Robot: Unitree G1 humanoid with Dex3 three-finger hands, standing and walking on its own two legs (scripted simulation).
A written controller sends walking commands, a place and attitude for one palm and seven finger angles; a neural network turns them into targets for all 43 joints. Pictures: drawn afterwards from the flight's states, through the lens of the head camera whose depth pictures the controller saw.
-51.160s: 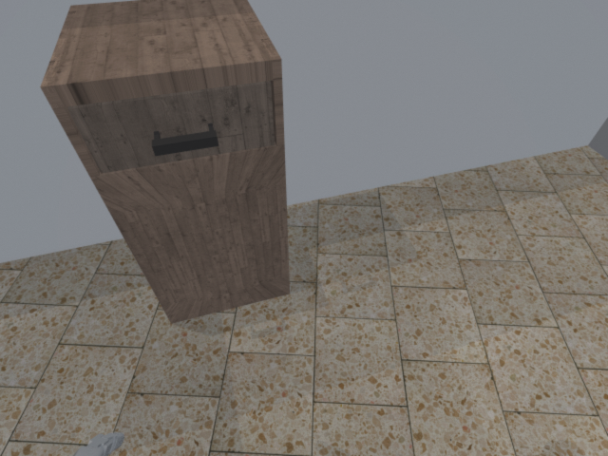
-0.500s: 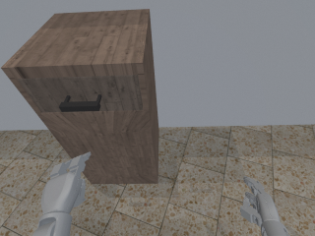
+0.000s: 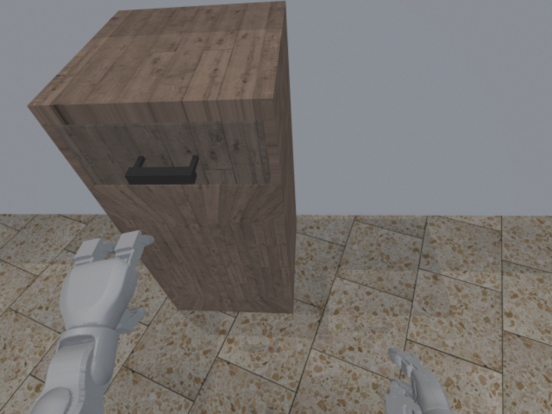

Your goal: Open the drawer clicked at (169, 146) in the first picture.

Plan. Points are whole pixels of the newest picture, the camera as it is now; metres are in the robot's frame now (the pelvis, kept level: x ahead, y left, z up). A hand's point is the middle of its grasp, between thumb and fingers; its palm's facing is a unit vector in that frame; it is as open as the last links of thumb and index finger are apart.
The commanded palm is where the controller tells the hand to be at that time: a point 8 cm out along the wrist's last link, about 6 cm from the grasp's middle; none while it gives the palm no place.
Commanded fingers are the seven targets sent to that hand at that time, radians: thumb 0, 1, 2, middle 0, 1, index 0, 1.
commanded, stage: raise the hand with hooked fingers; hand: left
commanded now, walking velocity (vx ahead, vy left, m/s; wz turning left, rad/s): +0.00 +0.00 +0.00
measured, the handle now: (164, 167) +0.53 +0.28 +0.04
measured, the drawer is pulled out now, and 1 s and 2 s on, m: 0.00 0.00 0.00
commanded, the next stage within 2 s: move the hooked fingers above the handle in 1.08 s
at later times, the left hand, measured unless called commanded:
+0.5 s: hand (100, 247) +0.29 +0.25 +0.13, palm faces +0.11 -0.05 -0.99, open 13.6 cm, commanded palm +0.26 +0.26 +0.18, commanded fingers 0.00 -0.50 0.30 -0.30 -1.20 -0.30 -1.20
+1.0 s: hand (105, 240) +0.29 +0.24 +0.15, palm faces +0.06 -0.06 -1.00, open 13.8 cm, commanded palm +0.26 +0.25 +0.20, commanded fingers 0.00 -0.50 0.30 -0.30 -1.20 -0.30 -1.20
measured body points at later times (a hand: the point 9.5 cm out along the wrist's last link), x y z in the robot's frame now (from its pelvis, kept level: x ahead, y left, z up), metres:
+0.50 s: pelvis +0.00 +0.01 +0.02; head +0.01 -0.03 +0.47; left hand +0.28 +0.25 +0.18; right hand +0.24 -0.19 -0.07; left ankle -0.04 +0.13 -0.71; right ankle +0.05 -0.12 -0.71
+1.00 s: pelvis -0.01 +0.00 +0.03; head +0.00 -0.04 +0.48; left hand +0.28 +0.24 +0.20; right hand +0.18 -0.23 -0.09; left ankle -0.04 +0.13 -0.71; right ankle +0.05 -0.12 -0.71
